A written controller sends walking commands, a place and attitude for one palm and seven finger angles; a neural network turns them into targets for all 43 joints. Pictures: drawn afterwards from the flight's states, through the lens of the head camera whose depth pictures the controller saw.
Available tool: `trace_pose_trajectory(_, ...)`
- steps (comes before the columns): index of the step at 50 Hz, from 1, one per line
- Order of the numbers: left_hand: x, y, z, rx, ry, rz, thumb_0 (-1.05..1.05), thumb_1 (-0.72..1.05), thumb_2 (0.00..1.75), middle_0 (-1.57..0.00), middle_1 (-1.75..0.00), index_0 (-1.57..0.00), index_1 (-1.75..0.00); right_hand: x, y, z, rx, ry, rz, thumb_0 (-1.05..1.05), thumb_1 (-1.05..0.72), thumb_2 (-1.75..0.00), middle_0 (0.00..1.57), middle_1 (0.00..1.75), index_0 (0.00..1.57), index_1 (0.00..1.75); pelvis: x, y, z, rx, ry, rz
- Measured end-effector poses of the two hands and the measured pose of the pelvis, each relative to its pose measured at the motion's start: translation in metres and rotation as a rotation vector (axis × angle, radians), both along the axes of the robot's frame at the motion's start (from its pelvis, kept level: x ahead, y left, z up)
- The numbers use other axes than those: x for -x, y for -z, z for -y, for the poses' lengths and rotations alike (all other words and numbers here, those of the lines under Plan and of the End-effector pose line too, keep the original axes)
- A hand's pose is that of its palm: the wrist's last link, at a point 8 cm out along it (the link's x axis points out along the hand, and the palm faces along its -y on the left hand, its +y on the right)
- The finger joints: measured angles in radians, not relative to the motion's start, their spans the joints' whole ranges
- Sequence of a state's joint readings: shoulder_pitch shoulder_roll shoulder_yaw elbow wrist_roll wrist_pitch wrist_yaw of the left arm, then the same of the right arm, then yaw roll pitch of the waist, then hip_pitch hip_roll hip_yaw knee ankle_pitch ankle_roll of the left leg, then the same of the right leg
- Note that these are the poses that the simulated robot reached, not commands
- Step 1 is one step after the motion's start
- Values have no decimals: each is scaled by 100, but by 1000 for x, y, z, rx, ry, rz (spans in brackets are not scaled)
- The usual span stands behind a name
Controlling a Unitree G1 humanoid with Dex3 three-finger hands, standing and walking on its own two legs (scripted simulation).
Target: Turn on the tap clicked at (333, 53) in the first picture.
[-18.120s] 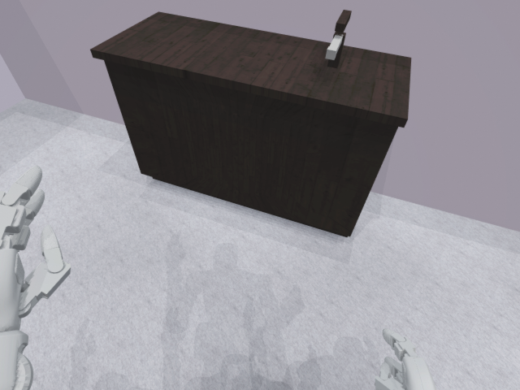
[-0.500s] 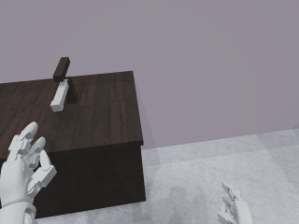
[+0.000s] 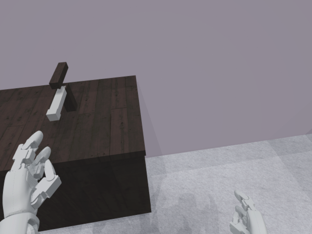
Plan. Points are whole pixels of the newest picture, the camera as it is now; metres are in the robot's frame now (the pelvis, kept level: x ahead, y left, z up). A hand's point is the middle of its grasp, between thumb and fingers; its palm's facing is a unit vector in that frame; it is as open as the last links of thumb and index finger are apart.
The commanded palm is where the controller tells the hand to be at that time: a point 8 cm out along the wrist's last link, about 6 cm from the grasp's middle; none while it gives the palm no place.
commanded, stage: reach beside the lever's end, fingers flat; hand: left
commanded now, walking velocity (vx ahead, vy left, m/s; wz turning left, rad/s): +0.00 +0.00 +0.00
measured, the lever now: (53, 114) +0.41 +0.38 +0.09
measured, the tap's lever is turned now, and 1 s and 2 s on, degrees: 0 0 0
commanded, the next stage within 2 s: none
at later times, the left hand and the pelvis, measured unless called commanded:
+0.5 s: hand (49, 162) +0.22 +0.27 +0.12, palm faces +0.48 -0.87 -0.11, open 7.5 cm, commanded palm +0.18 +0.32 +0.13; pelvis +0.00 +0.01 +0.00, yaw -1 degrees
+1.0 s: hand (45, 143) +0.28 +0.32 +0.11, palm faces +0.52 -0.85 -0.09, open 7.6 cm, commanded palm +0.24 +0.36 +0.11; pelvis +0.00 +0.02 +0.00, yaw -1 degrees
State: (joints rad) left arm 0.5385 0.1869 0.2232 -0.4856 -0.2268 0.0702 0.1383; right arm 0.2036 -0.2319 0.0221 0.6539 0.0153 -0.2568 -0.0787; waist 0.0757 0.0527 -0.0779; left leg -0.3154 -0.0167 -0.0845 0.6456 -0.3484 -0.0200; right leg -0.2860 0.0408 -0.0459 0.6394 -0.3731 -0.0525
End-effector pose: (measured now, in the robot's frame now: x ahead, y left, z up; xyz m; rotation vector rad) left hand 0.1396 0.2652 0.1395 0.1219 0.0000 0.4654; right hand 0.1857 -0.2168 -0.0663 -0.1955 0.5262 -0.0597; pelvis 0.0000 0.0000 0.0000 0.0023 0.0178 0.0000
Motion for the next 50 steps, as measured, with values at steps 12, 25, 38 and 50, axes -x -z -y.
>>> trace_pose_trajectory(12,-9,5,-26,-4,-60,5,2,89,90,-20,-30,-20,-30,5,6,-2,5,16,-40,1,-91,-90,20,30,20,30,3,0,-2,2,-3,-3)
trace_pose_trajectory(25,-38,10,-41,7,-31,3,2,89,90,-20,-30,-20,-30,19,8,-1,10,64,-80,1,-91,-90,20,30,21,30,4,-2,-9,1,12,-13)
trace_pose_trajectory(38,-68,16,-72,13,-54,29,2,89,90,-19,-27,-19,-27,26,13,0,50,74,-127,1,-91,-90,20,30,20,30,8,-2,-17,8,6,-26)
trace_pose_trajectory(50,-96,25,-92,31,-79,-5,2,89,90,-19,-24,-18,-24,36,15,1,46,114,-172,1,-91,-90,20,30,21,30,3,-2,-22,8,24,-47)
